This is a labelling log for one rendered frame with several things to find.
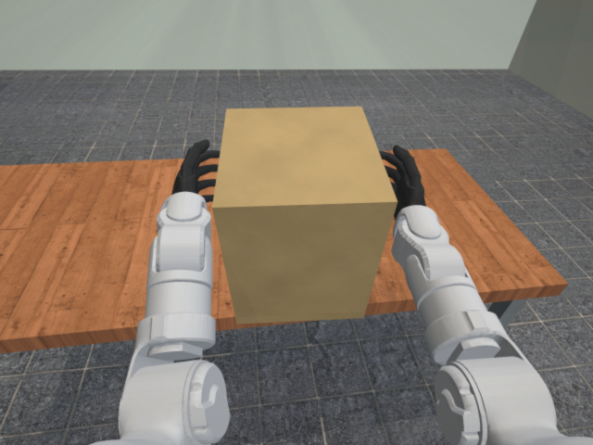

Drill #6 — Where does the left robot hand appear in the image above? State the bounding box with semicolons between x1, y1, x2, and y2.
172;139;221;203

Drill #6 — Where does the right robot hand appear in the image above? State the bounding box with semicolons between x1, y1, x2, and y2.
379;145;426;220

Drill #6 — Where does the robot left forearm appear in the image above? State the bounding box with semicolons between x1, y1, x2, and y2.
119;192;216;431

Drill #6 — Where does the table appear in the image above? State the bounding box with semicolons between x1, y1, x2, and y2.
0;148;568;445

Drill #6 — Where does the robot right upper arm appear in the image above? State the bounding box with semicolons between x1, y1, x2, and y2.
435;356;593;445

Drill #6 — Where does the carton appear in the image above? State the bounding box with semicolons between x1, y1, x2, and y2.
212;107;397;324

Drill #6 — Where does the robot left upper arm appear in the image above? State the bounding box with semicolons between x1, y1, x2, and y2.
89;359;230;445

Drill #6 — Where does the robot right forearm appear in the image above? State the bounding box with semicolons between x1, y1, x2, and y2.
391;205;557;425

